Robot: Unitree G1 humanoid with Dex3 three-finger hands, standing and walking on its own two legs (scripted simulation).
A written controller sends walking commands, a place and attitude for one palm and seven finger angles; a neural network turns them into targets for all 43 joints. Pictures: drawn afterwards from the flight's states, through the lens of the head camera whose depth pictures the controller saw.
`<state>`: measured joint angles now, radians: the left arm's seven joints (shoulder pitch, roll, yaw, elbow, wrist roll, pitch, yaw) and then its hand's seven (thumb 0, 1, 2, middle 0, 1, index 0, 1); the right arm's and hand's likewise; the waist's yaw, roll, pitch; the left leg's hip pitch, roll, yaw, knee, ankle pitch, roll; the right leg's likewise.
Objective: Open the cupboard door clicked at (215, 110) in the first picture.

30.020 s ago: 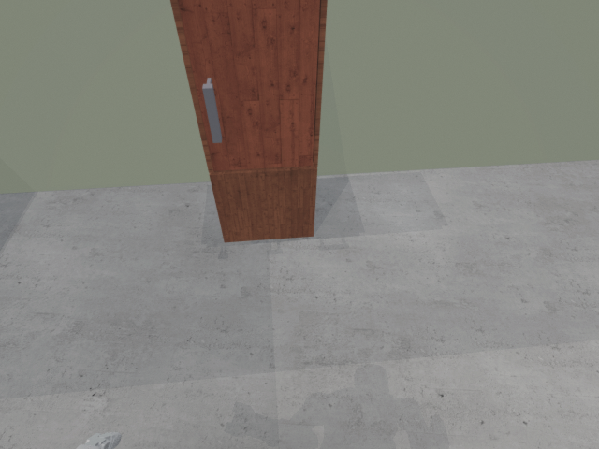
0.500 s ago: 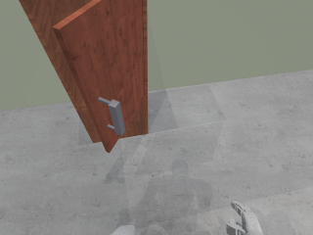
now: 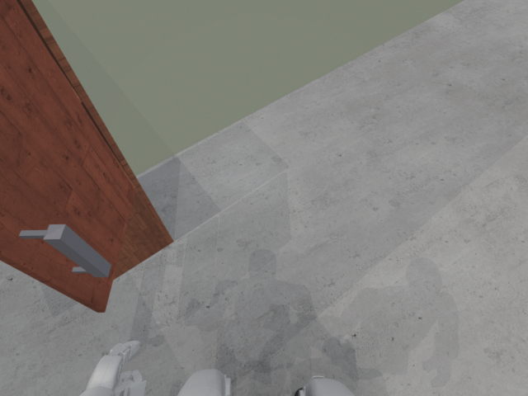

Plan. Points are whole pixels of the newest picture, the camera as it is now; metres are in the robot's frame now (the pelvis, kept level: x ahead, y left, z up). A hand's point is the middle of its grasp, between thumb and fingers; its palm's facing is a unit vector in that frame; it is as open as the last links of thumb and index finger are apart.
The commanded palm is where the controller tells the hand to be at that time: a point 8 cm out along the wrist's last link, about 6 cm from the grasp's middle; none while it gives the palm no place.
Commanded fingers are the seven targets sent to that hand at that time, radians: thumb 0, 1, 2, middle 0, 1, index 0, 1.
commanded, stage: walk to a spot facing it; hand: left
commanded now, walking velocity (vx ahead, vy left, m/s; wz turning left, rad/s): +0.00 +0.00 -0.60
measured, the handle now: (69, 254) +0.35 +0.37 -0.08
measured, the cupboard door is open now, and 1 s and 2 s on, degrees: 53 53 53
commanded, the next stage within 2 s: turn to face it in 2.00 s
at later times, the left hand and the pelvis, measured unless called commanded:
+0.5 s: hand (192, 356) +0.19 +0.14 -0.15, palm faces -0.31 -0.92 -0.23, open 7.4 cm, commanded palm none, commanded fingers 0.00 0.90 0.90 -0.20 -0.30 -0.20 -0.30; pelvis +0.03 -0.02 +0.00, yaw -19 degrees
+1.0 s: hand (230, 294) +0.30 +0.08 -0.17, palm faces -0.50 -0.85 -0.18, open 7.4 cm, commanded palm none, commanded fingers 0.00 0.90 0.90 -0.20 -0.30 -0.20 -0.30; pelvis +0.18 -0.08 +0.01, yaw -34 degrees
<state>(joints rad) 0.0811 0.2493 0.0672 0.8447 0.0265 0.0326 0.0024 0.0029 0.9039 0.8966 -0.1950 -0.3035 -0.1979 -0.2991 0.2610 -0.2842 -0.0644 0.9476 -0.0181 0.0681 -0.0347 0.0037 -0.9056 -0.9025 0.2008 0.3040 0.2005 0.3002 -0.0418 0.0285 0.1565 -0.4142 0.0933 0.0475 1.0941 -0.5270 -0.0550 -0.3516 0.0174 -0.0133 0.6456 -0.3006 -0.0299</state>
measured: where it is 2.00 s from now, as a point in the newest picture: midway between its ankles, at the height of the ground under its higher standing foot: (390, 290)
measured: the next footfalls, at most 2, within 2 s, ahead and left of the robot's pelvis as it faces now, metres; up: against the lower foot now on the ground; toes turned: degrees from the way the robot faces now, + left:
left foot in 0.18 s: +0.08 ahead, +0.13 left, +0.00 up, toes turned -3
right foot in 0.48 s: +0.04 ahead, -0.13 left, +0.00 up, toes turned -24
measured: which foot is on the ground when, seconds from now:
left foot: up 0.00-0.16, down 0.18-0.48, up 0.50-0.84, down 0.86-1.00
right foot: down 0.00-0.18, up 0.20-0.46, down 0.48-0.86, up 0.88-1.00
